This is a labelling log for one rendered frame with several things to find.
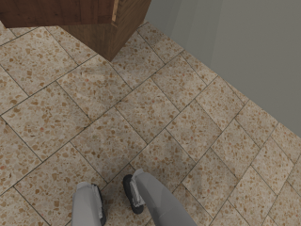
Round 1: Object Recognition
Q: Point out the left robot thigh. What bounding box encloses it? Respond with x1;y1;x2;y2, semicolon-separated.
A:
71;185;103;226

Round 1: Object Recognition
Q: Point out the cupboard door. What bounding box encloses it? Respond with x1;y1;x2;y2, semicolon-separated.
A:
0;0;115;28

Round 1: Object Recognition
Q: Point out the robot left foot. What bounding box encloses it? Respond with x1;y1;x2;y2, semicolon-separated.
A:
92;184;106;226

